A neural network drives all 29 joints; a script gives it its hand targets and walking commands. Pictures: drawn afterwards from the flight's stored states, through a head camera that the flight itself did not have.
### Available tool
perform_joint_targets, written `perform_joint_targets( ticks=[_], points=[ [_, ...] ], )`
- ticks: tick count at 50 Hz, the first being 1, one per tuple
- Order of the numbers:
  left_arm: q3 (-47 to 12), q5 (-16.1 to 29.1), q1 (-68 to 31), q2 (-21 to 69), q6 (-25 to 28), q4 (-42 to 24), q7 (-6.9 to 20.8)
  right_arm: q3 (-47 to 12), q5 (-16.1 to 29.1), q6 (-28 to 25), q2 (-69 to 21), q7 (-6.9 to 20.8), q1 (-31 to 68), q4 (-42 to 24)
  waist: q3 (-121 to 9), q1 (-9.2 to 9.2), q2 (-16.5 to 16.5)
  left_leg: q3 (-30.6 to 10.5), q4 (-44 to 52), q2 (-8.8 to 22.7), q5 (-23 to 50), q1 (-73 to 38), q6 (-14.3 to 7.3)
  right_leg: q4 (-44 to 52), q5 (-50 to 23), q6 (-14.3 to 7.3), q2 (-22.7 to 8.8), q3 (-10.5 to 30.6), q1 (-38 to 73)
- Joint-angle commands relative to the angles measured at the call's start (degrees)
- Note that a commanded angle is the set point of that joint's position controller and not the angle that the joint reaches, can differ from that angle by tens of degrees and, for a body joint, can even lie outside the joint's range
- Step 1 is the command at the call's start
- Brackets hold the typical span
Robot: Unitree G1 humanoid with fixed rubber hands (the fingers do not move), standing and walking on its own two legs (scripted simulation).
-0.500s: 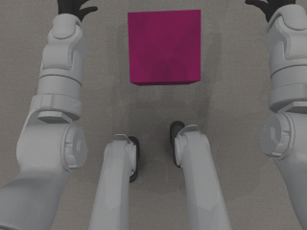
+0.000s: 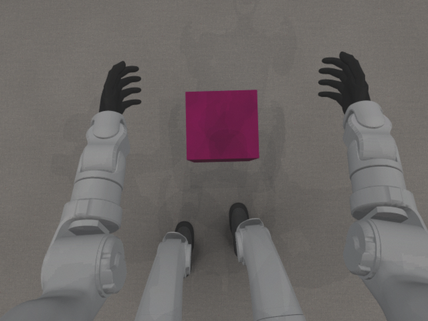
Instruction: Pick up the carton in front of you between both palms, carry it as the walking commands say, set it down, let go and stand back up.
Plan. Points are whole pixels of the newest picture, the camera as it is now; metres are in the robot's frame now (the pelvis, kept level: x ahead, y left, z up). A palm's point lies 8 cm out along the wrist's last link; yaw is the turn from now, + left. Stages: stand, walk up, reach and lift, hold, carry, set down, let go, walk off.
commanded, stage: let go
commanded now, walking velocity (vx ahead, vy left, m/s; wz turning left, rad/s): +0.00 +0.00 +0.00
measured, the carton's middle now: (221, 131) +0.48 -0.05 -0.55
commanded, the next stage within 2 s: stand in 1.12 s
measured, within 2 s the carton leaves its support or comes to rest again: neither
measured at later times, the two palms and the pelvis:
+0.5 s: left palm (27, 229) +0.29 +0.22 +0.00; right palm (384, 217) +0.27 -0.23 +0.00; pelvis +0.05 +0.02 +0.08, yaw -2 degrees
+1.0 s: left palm out of the picture +0.25 +0.25 +0.04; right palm (396, 264) +0.22 -0.21 +0.04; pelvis +0.07 +0.03 +0.10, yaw -3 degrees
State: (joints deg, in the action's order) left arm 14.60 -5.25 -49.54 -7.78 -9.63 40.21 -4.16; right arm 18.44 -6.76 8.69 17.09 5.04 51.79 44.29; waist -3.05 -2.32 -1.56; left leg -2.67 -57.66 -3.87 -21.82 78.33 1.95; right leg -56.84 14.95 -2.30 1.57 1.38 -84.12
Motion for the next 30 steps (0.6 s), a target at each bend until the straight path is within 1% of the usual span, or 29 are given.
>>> perform_joint_targets(
  ticks=[1,2,3,4,5,6,7,8,9,10,11,12,13,14,15,16,17,18,19,20,21,22,23,24,25,26,27,29,30],
  points=[
    [-0.72,-1.37,-2.18,-7.21,2.35,-14.01,-0.36,0.87,0.24,-2.25,5.22,0.34,2.37,-13.63,-56.25,-2.27,5.05,3.44,8.75,-1.48,16.11,-9.82,0.45,1.18,-34.67,1.66,-0.03,0.44,63.2],
    [-3.51,0.27,4.64,-1.36,2.1,-9.03,-0.21,-2.5,1.59,-1.82,3.03,0.78,-0.78,-10.2,-52.47,0.49,4.18,5.2,9.34,-1.94,14.02,-9.48,0.68,4.34,-34.71,1.63,-0.88,2.08,65.83],
    [-3.16,1.8,5.91,-3.96,2.9,-10.78,0.24,-2.32,0.92,-2.21,5.41,1.02,-3.51,-10.17,-53.14,-0.13,5.68,5.06,11.11,-1.79,13.65,-8.62,0.84,2.41,-34.52,2.02,-1.19,0.71,68.7],
    [-0.99,-0.61,5.33,-8.0,3.61,-12.4,1.02,-3.56,3.23,-2.91,2.66,0.3,-8.35,-11.14,-50.15,-0.89,2.23,5.49,10.32,-1.95,12.17,-8.69,1.06,5.53,-36.07,0.93,-1.62,3.98,66.36],
    [-2.62,0.88,11.26,-3.72,3.55,-12.47,1.24,-2.91,2.17,-3.15,4.11,-0.01,-12.89,-10.52,-51.3,-0.33,4.56,5.04,11.11,-2.2,13.41,-13.46,0.69,7.13,-35.62,1.77,-1.87,3.13,69.68],
    [-3.53,-0.37,10.41,-6.69,4.53,-15.14,1.79,-3.39,3.32,-3.92,2.11,-0.01,-12.49,-12.13,-48.37,-1.34,2.33,3.9,12.96,-1.34,13.05,-11.91,0.41,5.71,-33.51,1.58,-1.26,2.76,68.47],
    [-3.83,0.81,13.96,-4.39,4.98,-11.61,1.78,-2.72,2.69,-4.6,5.59,-0.11,-12.39,-15.73,-45.16,-2.45,3.58,3.82,14.37,-0.68,13.5,-13.22,0.59,7.53,-37.98,1.39,-1.43,3.02,70.91],
    [-3.51,1.08,17.71,-5.35,5.57,-12.85,2.08,-5.55,4.97,-4.77,-0.14,0.45,-16.01,-14.83,-49.24,2.08,4.57,3.59,14.32,-1.64,16.37,-17.32,-0.04,7.35,-38.04,2.26,-1.1,1.88,73.09],
    [-3.65,0.24,18.75,-6.93,5.77,-13.84,1.64,-4.63,3.58,-5.46,2.37,0.65,-20.6,-13.66,-46.96,-0.22,4.98,2.67,15.16,-0.51,19.12,-22.19,0.08,8.81,-35.11,2.62,-0.91,1.86,70.75],
    [-4.52,2.54,19.22,-5.37,6.59,-12.16,2.4,-4.99,3.38,-6.19,4.69,0.09,-20.65,-15.28,-42.49,-1.39,4.53,3.66,16.07,-0.69,14.64,-17.56,0.27,9.35,-33.9,1.5,-0.87,2.56,72.74],
    [-5.85,1.29,24.83,-2.08,6.99,-13.5,2.88,-4.88,3.78,-6.99,2.43,-0.01,-24.09,-16.75,-43.95,1.66,3.07,1.99,17.11,-0.64,21.91,-23.94,0.22,10.75,-36.61,2.05,-1.48,1.87,70.74],
    [-6.5,2.39,27.49,-3.83,7.49,-11.66,3.33,-5.72,5.19,-6.56,0.33,0.25,-28.87,-12.76,-37.98,-0.32,1.18,2.33,18.34,0.16,18.25,-26.01,0.29,11.87,-32.04,2.52,-0.7,0.74,69.18],
    [-4.3,3.25,29.01,-4.5,7.8,-9.0,3.52,-7.64,4.94,-7.27,0.41,-0.13,-31.31,-13.38,-35.03,0.01,3.83,2.37,19.35,0.26,19.98,-25.15,0.77,13.72,-32.46,2.02,-0.69,1.43,68.98],
    [-3.27,1.15,29.33,-6.45,8.24,-12.36,3.55,-6.59,6.23,-7.69,0.16,-0.05,-30.65,-17.21,-37.41,0.37,1.72,2.04,19.02,-0.12,19.67,-29.19,0.22,14.77,-33.44,2.41,-1.02,2.13,70.16],
    [-6.22,2.5,31.28,-3.33,8.91,-12.9,3.75,-6.94,5.39,-8.36,1.67,-0.56,-33.44,-13.44,-33.25,1.62,1.61,2.29,21.14,-0.19,18.98,-26.76,0.98,15.53,-32.88,1.57,-1.56,2.44,73.07],
    [-8.05,3.68,33.94,-3.83,9.22,-10.97,4.18,-8.26,5.82,-8.78,-0.71,-0.29,-34.22,-16.3,-35.4,-0.18,5.12,2.08,21.32,0.65,18.31,-28.13,0.38,14.02,-33.29,1.97,-0.45,0.93,74.81],
    [-2.46,0.1,36.27,-8.3,9.66,-15.58,4.07,-5.99,4.43,-8.73,1.22,-0.83,-38.83,-17.14,-33.07,0.53,4.22,1.37,22.65,1.07,16.7,-34.9,-0.2,17.49,-27.55,2.54,-1.01,1.68,74.08],
    [-6.86,2.96,37.1,-3.27,10.09,-13.52,4.13,-9.72,5.51,-9.42,-0.71,-0.96,-40.69,-16.74,-28.97,-0.79,4.32,1.82,22.59,0.71,17.5,-31.09,-0.15,19.1,-30.37,1.38,-1.56,2.54,75.19],
    [-8.35,3.28,41.2,-4.51,10.64,-12.86,4.39,-10.93,7.3,-9.63,-1.68,-1.11,-42.11,-18.01,-28.61,3.08,2.37,1.24,24.16,1.1,18.11,-36.85,-0.48,17.76,-26.88,2.49,-0.77,0.84,73.73],
    [-8.33,3.05,44.15,-2.51,10.15,-12.14,4.42,-8.76,5.69,-9.4,0.35,-1.31,-46.78,-15.64,-25.58,-0.33,0.94,0.3,24.79,0.98,17.67,-39.59,-0.1,20.41,-25.13,1.68,-0.63,1.46,73.43],
    [-6.65,2.62,46.12,-5.51,10.88,-14.51,4.48,-10.22,6.67,-9.42,-2.01,-1.2,-48.8,-17.59,-23.81,1.9,3.34,0.8,26.04,1.12,17.67,-42.01,-0.89,21.34,-24.88,2.61,-0.58,1.7,73.52],
    [-6.74,2.82,44.1,-6.54,11.49,-14.52,4.88,-9.19,5.81,-10.43,1.29,-1.87,-47.43,-19.94,-22.0,0.1,3.28,-0.07,27.75,1.27,15.89,-42.11,-1.04,21.86,-23.06,2.69,-0.25,0.61,72.3],
    [-10.03,3.91,49.9,-4.16,11.58,-15.87,5.64,-10.42,6.78,-10.43,0.72,-1.44,-50.25,-21.4,-23.25,0.82,-0.92,0.29,27.9,1.97,19.22,-45.89,0.16,22.5,-24.51,1.95,-0.34,1.18,77.43],
    [-6.41,1.89,50.75,-7.66,11.43,-17.06,5.24,-11.04,5.99,-10.72,1.97,-1.38,-52.16,-20.38,-20.81,4.41,-0.41,0.76,28.05,1.46,20.96,-46.63,-0.03,23.86,-21.36,2.13,-0.27,0.53,75.31],
    [-9.5,3.8,49.23,-5.85,11.82,-16.63,5.29,-12.06,7.58,-10.73,-0.73,-1.77,-51.38,-21.65,-17.1,1.49,-0.32,0.12,30.36,2.02,18.75,-47.42,-0.25,25.26,-21.55,1.96,0.29,0.25,77.91],
    [-8.22,2.71,52.08,-8.03,11.87,-18.26,5.34,-12.71,8.31,-10.26,-2.2,-1.67,-57.17,-20.06,-16.23,3.74,-0.06,-0.23,31.61,2.32,15.43,-50.88,-0.69,26.43,-17.18,2.07,-0.44,1.06,79.62],
    [-8.47,2.29,50.95,-8.44,11.58,-17.74,5.6,-11.0,7.03,-10.27,-1.34,-1.5,-55.86,-20.91,-11.72,2.21,0.29,0.13,34.16,2.93,13.5,-52.51,-1.21,29.14,-13.69,2.33,0.28,-0.8,77.57],
    [-7.9,2.85,54.5,-10.71,11.08,-20.25,6.23,-12.39,7.08,-9.75,0.81,-1.88,-59.28,-23.25,-11.33,2.21,-1.09,1.04,34.55,2.39,17.59,-54.89,-0.42,29.43,-17.4,2.59,1.23,-0.61,82.96],
    [-11.58,4.61,55.88,-5.31,10.12,-19.77,6.71,-12.39,7.06,-9.72,1.42,-1.95,-58.1,-26.31,-8.47,0.78,-1.44,0.27,36.23,3.39,15.34,-59.33,-0.57,31.42,-15.23,1.8,0.69,-1.29,81.78]
  ],
)
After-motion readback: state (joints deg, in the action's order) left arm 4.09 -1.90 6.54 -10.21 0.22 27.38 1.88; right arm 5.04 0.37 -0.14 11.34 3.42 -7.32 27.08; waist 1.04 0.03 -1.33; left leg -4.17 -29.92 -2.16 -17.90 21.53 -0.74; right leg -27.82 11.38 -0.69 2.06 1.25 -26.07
